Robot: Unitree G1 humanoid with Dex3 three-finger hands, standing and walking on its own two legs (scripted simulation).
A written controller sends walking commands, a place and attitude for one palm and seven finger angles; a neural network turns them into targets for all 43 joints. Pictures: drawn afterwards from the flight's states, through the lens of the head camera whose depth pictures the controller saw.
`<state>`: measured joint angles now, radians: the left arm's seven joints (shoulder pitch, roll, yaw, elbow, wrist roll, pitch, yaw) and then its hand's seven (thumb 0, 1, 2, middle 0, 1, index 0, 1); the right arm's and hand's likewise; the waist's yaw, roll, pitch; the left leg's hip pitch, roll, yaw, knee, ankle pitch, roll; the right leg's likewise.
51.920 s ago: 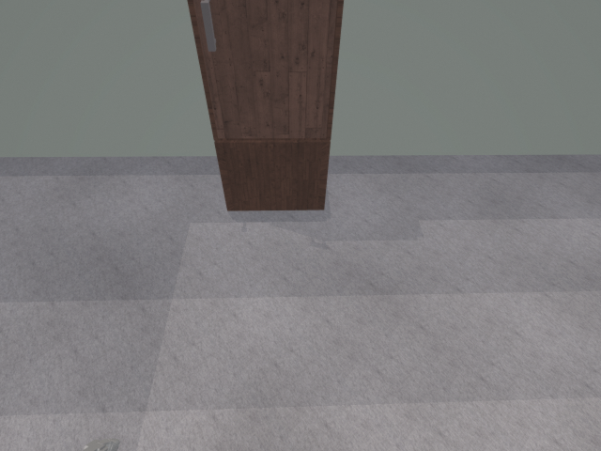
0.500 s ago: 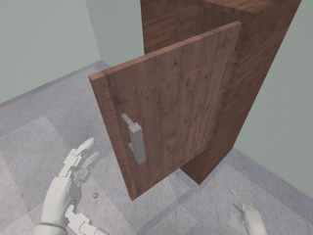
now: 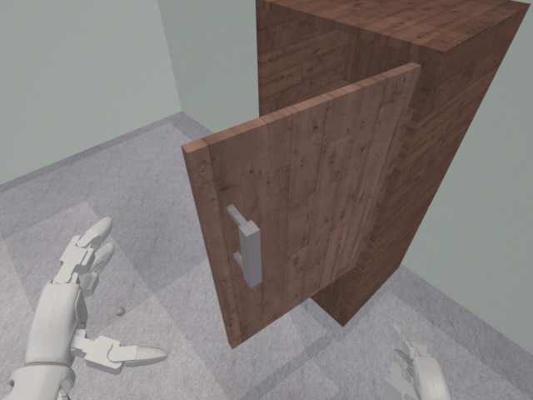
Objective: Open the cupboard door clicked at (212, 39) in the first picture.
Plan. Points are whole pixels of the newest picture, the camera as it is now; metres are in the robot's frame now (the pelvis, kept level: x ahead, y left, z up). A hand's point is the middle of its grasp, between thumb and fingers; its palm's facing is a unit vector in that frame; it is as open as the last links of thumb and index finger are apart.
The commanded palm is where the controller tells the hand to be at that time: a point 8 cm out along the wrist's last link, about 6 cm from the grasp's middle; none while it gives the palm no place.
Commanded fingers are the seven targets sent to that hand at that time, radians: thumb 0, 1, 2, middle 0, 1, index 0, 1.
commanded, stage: draw the hand back to the body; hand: left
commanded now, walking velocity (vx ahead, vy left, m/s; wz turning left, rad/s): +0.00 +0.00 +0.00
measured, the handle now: (243, 246) +0.32 +0.08 +0.08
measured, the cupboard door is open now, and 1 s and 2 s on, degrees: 82 82 82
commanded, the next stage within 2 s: step back with the hand held close in 0.92 s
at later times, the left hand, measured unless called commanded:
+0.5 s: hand (69, 267) +0.21 +0.26 +0.16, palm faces +0.41 -0.82 -0.39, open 9.6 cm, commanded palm +0.16 +0.30 +0.18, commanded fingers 0.00 0.87 0.88 -0.20 -0.30 -0.20 -0.30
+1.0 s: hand (70, 263) +0.21 +0.26 +0.16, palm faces +0.42 -0.82 -0.39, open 7.5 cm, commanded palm +0.16 +0.30 +0.18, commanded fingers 0.00 0.90 0.90 -0.20 -0.30 -0.20 -0.30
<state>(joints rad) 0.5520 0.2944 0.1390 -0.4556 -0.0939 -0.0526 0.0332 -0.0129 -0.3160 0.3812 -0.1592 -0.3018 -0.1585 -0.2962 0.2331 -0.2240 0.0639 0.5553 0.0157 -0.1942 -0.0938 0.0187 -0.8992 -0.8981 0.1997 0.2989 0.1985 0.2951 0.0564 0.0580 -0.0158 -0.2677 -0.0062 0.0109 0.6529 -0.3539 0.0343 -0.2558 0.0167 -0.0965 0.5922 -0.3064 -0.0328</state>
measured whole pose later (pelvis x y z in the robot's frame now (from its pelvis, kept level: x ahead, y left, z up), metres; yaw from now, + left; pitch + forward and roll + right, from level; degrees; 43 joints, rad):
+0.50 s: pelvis +0.02 +0.01 +0.02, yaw -1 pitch -4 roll -1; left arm 0.48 0.34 0.29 -0.40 -0.05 -0.08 0.12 0.00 0.52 0.74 -0.19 -0.30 -0.19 -0.30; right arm 0.19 -0.22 0.04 0.63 0.00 -0.11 -0.07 0.02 -0.90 -0.90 0.20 0.30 0.20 0.30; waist 0.08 0.06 0.03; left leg -0.07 -0.03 0.04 0.42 -0.27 0.05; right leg -0.08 0.00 -0.06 0.40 -0.24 -0.01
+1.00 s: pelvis +0.02 +0.00 +0.02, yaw -1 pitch -5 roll -1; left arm 0.46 0.33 0.31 -0.38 -0.06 -0.08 0.11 0.01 0.89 0.90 -0.21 -0.30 -0.21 -0.30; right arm 0.19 -0.23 0.03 0.65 0.00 -0.10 -0.06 0.02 -0.90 -0.90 0.20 0.30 0.20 0.29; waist 0.08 0.06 0.04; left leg -0.06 -0.02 0.04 0.40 -0.27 0.04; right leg -0.07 0.02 -0.06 0.37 -0.22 -0.02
